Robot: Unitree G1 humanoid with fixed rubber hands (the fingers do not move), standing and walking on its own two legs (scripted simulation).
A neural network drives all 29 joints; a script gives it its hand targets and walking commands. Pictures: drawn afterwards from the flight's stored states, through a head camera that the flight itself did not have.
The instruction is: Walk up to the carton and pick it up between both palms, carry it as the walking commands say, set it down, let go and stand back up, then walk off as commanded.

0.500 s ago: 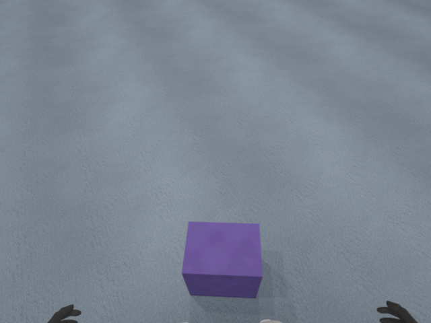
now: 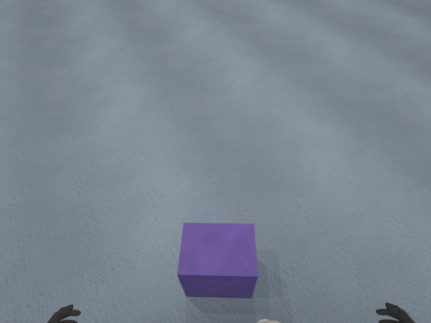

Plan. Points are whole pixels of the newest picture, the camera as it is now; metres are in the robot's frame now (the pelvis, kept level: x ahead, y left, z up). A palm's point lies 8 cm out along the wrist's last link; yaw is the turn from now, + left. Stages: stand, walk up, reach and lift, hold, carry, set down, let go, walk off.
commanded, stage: walk up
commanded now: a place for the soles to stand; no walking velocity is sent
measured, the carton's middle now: (218, 261) +0.46 +0.03 -0.59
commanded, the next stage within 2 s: none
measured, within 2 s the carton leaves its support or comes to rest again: neither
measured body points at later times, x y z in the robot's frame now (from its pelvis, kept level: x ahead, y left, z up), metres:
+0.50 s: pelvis +0.00 +0.01 +0.00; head +0.02 +0.01 +0.45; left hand +0.12 +0.33 -0.07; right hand +0.13 -0.32 -0.08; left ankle +0.02 +0.11 -0.70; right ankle +0.04 -0.14 -0.69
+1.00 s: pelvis +0.00 +0.01 +0.00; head +0.02 +0.00 +0.45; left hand +0.12 +0.33 -0.07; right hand +0.12 -0.32 -0.08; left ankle +0.02 +0.11 -0.70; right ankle +0.04 -0.14 -0.70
